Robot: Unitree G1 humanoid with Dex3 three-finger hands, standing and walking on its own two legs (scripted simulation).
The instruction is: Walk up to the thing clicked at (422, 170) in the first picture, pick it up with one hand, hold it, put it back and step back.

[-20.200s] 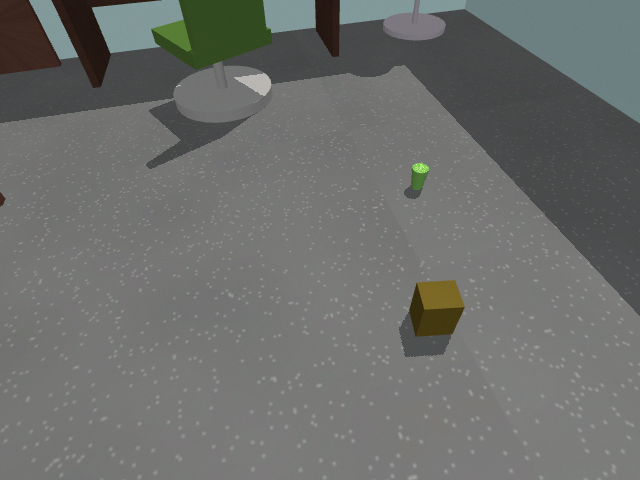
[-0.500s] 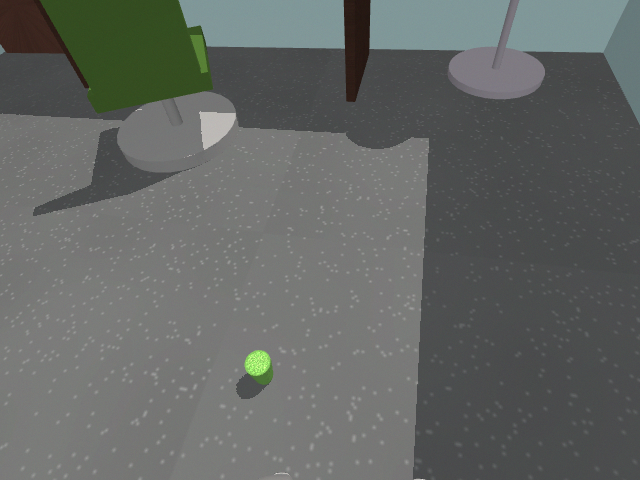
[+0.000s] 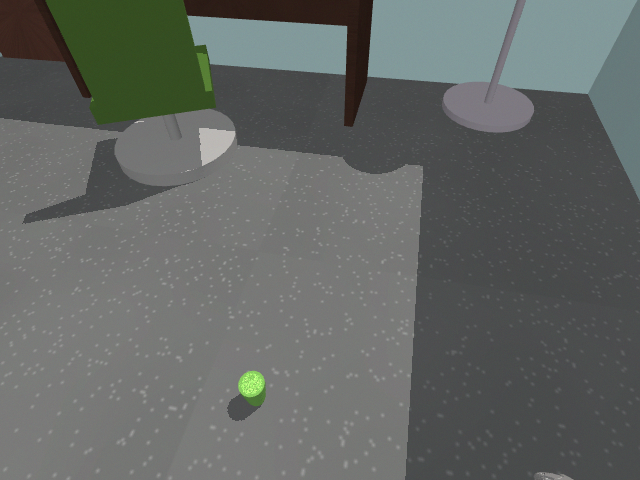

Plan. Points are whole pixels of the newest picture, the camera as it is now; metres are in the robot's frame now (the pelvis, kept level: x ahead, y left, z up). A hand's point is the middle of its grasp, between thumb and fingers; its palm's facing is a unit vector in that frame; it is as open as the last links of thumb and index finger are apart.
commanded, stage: walk up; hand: left
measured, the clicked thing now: (254, 390) +0.50 +0.25 -0.72
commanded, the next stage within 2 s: stand in 0.78 s
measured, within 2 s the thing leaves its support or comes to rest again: neither
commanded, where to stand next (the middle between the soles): +0.10 -0.01 m, yaw -2 degrees
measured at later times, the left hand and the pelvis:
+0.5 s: hand out of the picture +0.08 +0.26 -0.15, palm faces -0.03 -0.94 -0.34, open 7.3 cm; pelvis +0.00 +0.00 +0.01, yaw +0 degrees
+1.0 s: hand out of the picture +0.09 +0.25 -0.15, palm faces -0.03 -0.94 -0.34, open 7.3 cm; pelvis +0.02 +0.00 +0.01, yaw +0 degrees
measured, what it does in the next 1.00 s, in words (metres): stands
